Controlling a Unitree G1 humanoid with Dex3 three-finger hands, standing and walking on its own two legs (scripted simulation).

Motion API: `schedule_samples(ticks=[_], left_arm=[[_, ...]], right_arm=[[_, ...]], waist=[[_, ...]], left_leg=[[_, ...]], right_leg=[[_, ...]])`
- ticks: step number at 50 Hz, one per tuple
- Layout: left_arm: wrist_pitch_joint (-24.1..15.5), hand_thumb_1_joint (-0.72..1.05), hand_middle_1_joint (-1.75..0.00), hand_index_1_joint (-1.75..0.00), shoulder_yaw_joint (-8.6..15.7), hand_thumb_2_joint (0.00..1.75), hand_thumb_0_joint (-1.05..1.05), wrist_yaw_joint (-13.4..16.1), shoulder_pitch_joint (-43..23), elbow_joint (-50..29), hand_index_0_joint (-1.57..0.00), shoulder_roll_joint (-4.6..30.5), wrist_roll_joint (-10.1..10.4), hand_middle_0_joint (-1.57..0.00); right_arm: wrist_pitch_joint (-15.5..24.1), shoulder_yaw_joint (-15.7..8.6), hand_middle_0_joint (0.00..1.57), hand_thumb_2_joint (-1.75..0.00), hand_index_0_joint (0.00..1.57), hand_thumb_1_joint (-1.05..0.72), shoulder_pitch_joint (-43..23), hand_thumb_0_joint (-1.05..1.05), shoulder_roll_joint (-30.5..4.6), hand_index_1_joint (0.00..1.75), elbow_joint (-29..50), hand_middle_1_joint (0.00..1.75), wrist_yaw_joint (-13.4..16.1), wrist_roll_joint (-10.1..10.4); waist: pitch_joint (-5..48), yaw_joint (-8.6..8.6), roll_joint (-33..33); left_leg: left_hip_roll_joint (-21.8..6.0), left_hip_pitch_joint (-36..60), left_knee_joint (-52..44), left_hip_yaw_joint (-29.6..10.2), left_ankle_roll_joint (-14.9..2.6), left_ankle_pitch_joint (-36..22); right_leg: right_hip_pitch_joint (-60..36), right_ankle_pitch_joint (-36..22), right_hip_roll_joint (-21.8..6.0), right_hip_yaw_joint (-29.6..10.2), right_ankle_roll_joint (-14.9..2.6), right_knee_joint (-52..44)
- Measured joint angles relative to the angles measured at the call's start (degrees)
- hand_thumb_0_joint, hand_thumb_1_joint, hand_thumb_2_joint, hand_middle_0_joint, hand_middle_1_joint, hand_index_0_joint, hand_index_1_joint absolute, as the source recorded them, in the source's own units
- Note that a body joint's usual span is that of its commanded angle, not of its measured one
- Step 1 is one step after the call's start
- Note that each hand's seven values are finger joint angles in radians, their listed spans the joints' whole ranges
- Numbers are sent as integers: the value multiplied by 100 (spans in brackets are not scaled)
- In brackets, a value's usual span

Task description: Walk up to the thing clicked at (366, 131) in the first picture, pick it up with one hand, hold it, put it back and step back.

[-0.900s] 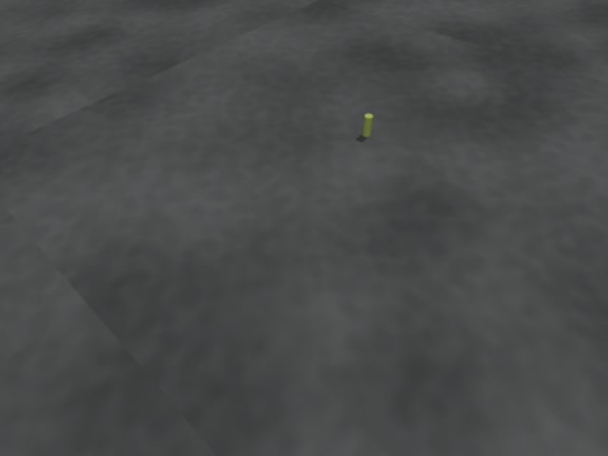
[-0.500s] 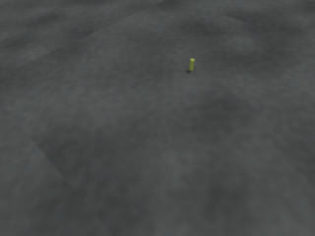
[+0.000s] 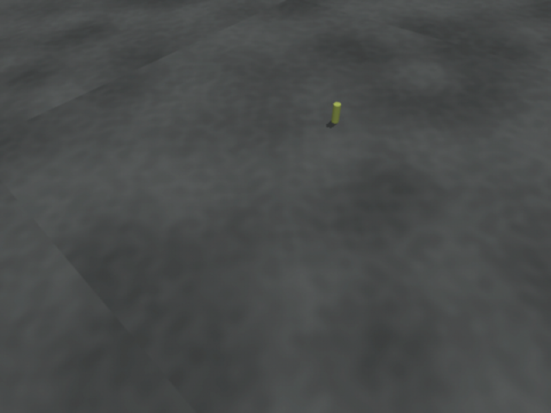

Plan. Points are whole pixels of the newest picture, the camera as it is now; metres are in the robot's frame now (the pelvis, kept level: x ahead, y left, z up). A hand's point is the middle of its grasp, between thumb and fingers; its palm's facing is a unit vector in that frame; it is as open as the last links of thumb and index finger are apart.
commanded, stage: stand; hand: left
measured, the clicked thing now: (336, 113) +1.78 -0.29 -0.72
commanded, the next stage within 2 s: walk up in 0.22 s
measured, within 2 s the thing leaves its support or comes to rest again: neither
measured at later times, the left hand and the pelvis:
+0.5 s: hand (129, 384) +0.19 +0.27 -0.14, palm faces -0.33 -0.86 -0.40, open 7.4 cm; pelvis +0.05 +0.01 -0.01, yaw -16 degrees
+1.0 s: hand (206, 219) +0.54 +0.20 -0.15, palm faces -0.58 -0.64 -0.50, open 7.3 cm; pelvis +0.33 -0.01 -0.03, yaw -39 degrees
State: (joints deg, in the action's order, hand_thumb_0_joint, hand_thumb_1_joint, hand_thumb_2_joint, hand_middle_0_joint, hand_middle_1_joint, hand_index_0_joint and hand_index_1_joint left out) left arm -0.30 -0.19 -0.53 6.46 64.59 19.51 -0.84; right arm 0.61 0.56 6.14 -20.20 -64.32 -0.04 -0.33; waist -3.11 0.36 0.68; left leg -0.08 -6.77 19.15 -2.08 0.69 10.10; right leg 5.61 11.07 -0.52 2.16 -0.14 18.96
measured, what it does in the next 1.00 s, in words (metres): walks ahead, turning right: right foot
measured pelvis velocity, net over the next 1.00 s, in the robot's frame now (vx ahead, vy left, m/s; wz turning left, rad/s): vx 0.33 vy -0.01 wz -0.69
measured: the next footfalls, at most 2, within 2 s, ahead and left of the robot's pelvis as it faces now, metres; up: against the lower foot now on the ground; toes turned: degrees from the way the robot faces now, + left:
right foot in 0.64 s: +0.17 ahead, -0.20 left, +0.00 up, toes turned -33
left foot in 1.04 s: +0.59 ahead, +0.01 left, +0.00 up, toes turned -40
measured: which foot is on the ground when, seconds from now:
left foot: down 0.00-0.66, up 0.68-1.00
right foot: down 0.00-0.36, up 0.38-0.62, down 0.64-1.00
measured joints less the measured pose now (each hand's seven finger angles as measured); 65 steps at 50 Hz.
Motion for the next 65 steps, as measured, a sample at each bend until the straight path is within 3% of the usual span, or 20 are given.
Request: schedule_samples(ticks=[11, 15, 17, 19, 22, 25, 29, 32, 33, 34, 36, 38, 44, 49, 51, 54, 56, 58, 61, 65], left_arm=[[-7, 91, -30, -30, 10, 89, 0, 3, -1, -4, -21, -3, -4, -20], [-58, 91, -30, -30, 201, 89, 0, -253, 562, -425, -21, 35, -43, -20], [-32, 91, -30, -30, 260, 89, 0, -296, 768, -479, -21, 91, -53, -20], [55, 91, -30, -30, 295, 89, 1, -298, 865, -473, -21, 179, -74, -21], [97, 91, -30, -30, 284, 89, 1, -262, 879, -453, -21, 264, -90, -20], [-13, 91, -30, -30, 309, 89, 1, -369, 708, -553, -21, 450, 12, -20], [-126, 91, -30, -30, 405, 89, 1, -423, 547, -771, -21, 735, 74, -20], [-214, 91, -30, -30, 472, 89, 1, -350, 448, -886, -21, 879, 101, -20], [-280, 91, -30, -30, 501, 89, 1, -293, 385, -949, -21, 855, 91, -20], [-346, 91, -30, -30, 513, 89, 1, -228, 372, -1055, -21, 832, 92, -20], [-401, 91, -30, -30, 467, 89, 0, -96, 469, -1239, -21, 719, 102, -20], [-391, 91, -30, -30, 359, 89, 0, 1, 627, -1321, -21, 553, 113, -20], [-446, 90, -30, -30, 107, 89, 0, 57, 1171, -1218, -21, 251, 116, -21], [-451, 90, -30, -30, 139, 89, 1, 123, 1432, -1165, -22, 374, 6, -21], [-384, 90, -30, -30, 210, 89, 1, 178, 1461, -1159, -22, 552, -56, -21], [-193, 90, -30, -30, 340, 89, 1, 354, 1183, -1038, -22, 921, -50, -21], [-167, 90, -30, -30, 369, 89, 1, 424, 881, -1020, -21, 1077, 16, -21], [-241, 91, -30, -30, 379, 89, 1, 374, 701, -1088, -21, 1115, 108, -20], [-288, 91, -30, -30, 364, 89, 1, 245, 664, -1165, -21, 1066, 151, -20], [-206, 91, -30, -30, 323, 89, 1, 169, 650, -1229, -21, 935, 135, -20]], right_arm=[[-4, -8, 21, -90, 20, -90, 19, 0, -6, 30, 16, 30, 0, -4], [22, -309, 21, -90, 21, -90, 4, 0, -205, 30, 567, 30, -374, -181], [101, -432, 21, -90, 21, -90, -26, 0, -340, 30, 910, 30, -476, -188], [186, -540, 21, -90, 21, -90, 24, 0, -406, 30, 1170, 30, -500, -204], [208, -607, 21, -90, 21, -90, 230, 0, -501, 30, 1369, 30, -484, -208], [184, -652, 21, -90, 20, -90, 487, 0, -622, 30, 1276, 30, -494, -212], [90, -688, 21, -90, 20, -90, 677, 0, -816, 30, 1163, 30, -597, -247], [4, -705, 21, -90, 20, -90, 800, 0, -922, 30, 1214, 30, -624, -255], [-39, -720, 21, -90, 20, -90, 808, 0, -951, 30, 1211, 30, -605, -258], [-101, -708, 20, -90, 20, -90, 803, 1, -932, 30, 1207, 30, -597, -227], [-184, -613, 20, -90, 20, -91, 721, 1, -875, 30, 1206, 30, -647, -198], [-178, -516, 20, -90, 20, -91, 569, 1, -828, 30, 1273, 30, -705, -178], [-127, -408, 20, -90, 20, -91, 202, 1, -708, 30, 1912, 30, -980, -231], [-200, -517, 21, -90, 20, -90, 238, 0, -772, 30, 2168, 30, -1092, -275], [-143, -605, 21, -90, 20, -90, 394, 0, -845, 30, 2272, 30, -1061, -264], [4, -746, 21, -90, 20, -90, 530, 0, -757, 30, 2280, 30, -792, -247], [-79, -721, 21, -90, 20, -91, 640, 0, -575, 30, 2084, 30, -660, -194], [-186, -678, 20, -90, 20, -91, 820, 0, -473, 30, 1934, 30, -616, -238], [-205, -659, 21, -90, 20, -90, 1129, 0, -466, 30, 1879, 30, -596, -314], [-190, -690, 21, -90, 20, -90, 1433, 0, -628, 30, 1974, 30, -567, -346]], waist=[[-2, -10, -3], [152, 63, 74], [181, 5, 114], [208, -120, 89], [284, -239, 171], [253, -329, 248], [179, -369, 287], [160, -388, 423], [89, -394, 592], [58, -359, 652], [66, -272, 695], [46, -216, 796], [8, -108, 826], [107, -86, 638], [158, -126, 509], [8, -358, 133], [-134, -466, -114], [-180, -545, -213], [-123, -672, -182], [-90, -884, 8]], left_leg=[[-12, 20, -37, -1, 8, -3], [26, -496, 1095, 147, -321, 1547], [83, -558, 1265, 0, -424, 1514], [93, -401, 897, 84, -352, 1112], [-52, -87, 479, 468, -281, 839], [-163, 401, 80, 702, -241, 872], [-240, 931, 230, 1123, -48, 1346], [-467, 1009, 1149, 1375, 31, 2102], [-669, 788, 1952, 1210, -86, 2270], [-637, 432, 2864, 836, -130, 2310], [-350, -390, 4277, 208, -119, 2121], [-333, -1164, 4774, -48, -101, 1693], [-686, -2727, 3586, -234, -14, 550], [-741, -2843, 2698, -141, 66, -202], [-655, -2439, 2374, -18, 33, -19], [-456, -2407, 2918, 236, 119, 690], [-389, -2242, 2848, 458, 56, 727], [-345, -1937, 2443, 641, -66, 648], [-286, -1435, 1839, 950, -254, 616], [-147, -874, 1410, 1322, -359, 776]], right_leg=[[-23, -8, 11, 1, -7, -46], [528, 455, 141, -524, -120, 597], [791, 351, 193, -789, -50, 878], [1038, 728, 188, -961, 85, 1300], [1793, 1360, 34, -384, 29, 2622], [2165, 1078, -264, 18, -6, 2938], [2170, 528, -642, 293, -68, 2382], [1901, 188, -589, 546, -139, 1954], [1858, 281, -454, 610, -84, 2158], [1851, 472, -384, 595, -48, 2363], [1685, 679, -297, 478, -61, 2377], [1318, 652, -196, 361, -32, 2018], [510, 620, -215, -347, 162, 1152], [213, 1026, -458, -942, 255, 1073], [339, 1459, -590, -1170, 165, 1577], [1409, 1854, -625, -1298, -266, 3992], [2091, 1506, -437, -1034, -398, 5140], [2516, 1096, -398, -468, -346, 5331], [2724, 1024, -388, 199, -196, 4606], [2658, 974, -359, 502, -151, 3393]])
